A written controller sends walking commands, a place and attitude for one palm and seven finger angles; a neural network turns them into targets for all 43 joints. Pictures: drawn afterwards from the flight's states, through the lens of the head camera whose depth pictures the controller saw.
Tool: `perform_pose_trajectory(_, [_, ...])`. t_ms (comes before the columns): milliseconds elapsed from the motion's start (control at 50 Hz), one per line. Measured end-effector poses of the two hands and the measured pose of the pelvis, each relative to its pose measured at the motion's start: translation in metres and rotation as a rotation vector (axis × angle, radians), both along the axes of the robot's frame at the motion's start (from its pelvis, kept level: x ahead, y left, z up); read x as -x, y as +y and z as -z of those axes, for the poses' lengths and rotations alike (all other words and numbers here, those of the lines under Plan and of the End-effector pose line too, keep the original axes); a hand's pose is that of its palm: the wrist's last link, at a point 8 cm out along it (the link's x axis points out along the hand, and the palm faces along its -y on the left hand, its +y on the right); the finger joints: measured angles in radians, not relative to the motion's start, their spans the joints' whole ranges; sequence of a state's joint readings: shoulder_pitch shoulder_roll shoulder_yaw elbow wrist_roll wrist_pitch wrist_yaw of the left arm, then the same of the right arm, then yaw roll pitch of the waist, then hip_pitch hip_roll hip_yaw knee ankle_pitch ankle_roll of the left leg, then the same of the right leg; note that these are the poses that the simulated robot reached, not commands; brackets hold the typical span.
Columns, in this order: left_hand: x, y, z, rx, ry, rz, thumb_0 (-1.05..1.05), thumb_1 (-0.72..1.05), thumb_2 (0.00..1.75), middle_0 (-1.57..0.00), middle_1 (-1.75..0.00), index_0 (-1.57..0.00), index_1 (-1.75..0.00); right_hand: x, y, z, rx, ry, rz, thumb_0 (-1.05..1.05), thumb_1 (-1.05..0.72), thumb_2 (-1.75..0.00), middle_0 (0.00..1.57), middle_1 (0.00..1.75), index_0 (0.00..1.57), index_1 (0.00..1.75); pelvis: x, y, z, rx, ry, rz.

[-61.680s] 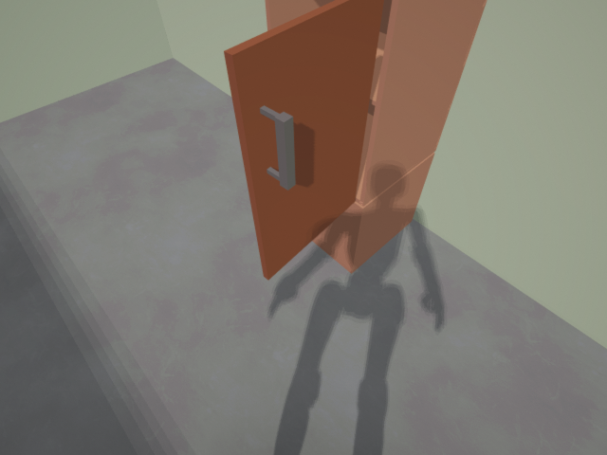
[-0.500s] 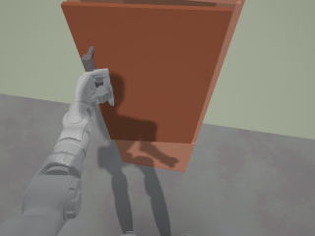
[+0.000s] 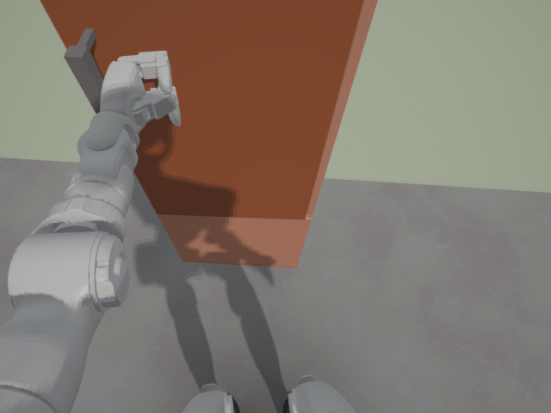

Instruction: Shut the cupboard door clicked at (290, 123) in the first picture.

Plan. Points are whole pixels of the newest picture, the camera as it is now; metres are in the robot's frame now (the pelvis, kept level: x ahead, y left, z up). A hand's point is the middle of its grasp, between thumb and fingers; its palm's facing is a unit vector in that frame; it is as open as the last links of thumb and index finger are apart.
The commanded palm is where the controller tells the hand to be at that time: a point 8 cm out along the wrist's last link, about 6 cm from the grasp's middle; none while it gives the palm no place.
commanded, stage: push the door shut along its arc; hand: left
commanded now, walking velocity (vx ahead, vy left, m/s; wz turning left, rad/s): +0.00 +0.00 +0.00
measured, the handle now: (105, 90) +0.56 +0.17 +0.12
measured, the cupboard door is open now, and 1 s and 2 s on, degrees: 2 0 0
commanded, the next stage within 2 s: pull the fist back off the door in 0.46 s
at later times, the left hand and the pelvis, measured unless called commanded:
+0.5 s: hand (169, 94) +0.54 +0.08 +0.13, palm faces -0.30 -0.95 -0.02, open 2.9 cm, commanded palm +0.57 +0.10 +0.12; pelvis -0.01 +0.00 -0.01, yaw +2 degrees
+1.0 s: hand (195, 92) +0.54 +0.05 +0.13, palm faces +0.14 -0.99 -0.08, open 3.3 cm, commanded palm +0.51 +0.09 +0.12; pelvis -0.02 +0.00 -0.02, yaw +1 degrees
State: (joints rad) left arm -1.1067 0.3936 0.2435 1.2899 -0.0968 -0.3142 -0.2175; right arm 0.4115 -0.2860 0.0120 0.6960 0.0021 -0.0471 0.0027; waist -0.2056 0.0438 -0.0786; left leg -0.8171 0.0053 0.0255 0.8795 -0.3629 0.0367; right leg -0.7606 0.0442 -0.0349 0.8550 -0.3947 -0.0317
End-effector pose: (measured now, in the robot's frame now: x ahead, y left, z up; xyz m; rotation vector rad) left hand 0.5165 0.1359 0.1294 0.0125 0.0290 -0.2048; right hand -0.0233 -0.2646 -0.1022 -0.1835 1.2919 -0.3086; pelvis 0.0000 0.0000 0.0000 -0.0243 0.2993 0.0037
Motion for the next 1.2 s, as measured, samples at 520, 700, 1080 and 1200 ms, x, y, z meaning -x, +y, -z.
perform_pose_trajectory(520, [-0.015, 0.004, 0.000, -0.020, 0.025, 0.100, 0.00, 0.85, 0.98, -1.30, -1.50, -1.32, -1.50, -0.004, -0.008, 0.005, 0.047, 0.032, -0.058, 0.00, -0.91, -0.89, 0.20, 0.30, 0.21, 0.30, 0.007, -0.002, 0.012, 0.029, 0.059, -0.045])
perform_pose_trajectory(700, [-0.002, -0.010, 0.005, 0.078, 0.034, -0.197, -0.01, 0.76, 1.02, -1.30, -1.50, -1.33, -1.50, 0.004, 0.005, 0.013, 0.004, 0.039, -0.119, 0.00, -0.91, -0.89, 0.20, 0.30, 0.20, 0.30, 0.014, 0.002, 0.018, 0.034, 0.079, -0.053])
perform_pose_trajectory(1080, [0.007, -0.038, -0.001, -0.014, 0.017, -0.342, 0.01, 0.96, 1.00, -1.30, -1.50, -1.31, -1.50, 0.057, 0.025, 0.012, -0.108, 0.092, -0.021, 0.00, -0.91, -0.89, 0.20, 0.30, 0.21, 0.30, 0.018, -0.002, 0.009, 0.007, 0.045, -0.008])
perform_pose_trajectory(1200, [0.011, -0.040, 0.003, 0.027, -0.040, -0.333, 0.02, 0.94, 0.95, -1.30, -1.50, -1.31, -1.50, 0.047, 0.013, 0.001, -0.088, 0.086, -0.016, 0.01, -0.91, -0.89, 0.20, 0.30, 0.20, 0.30, 0.005, -0.005, 0.002, 0.001, 0.031, 0.008])
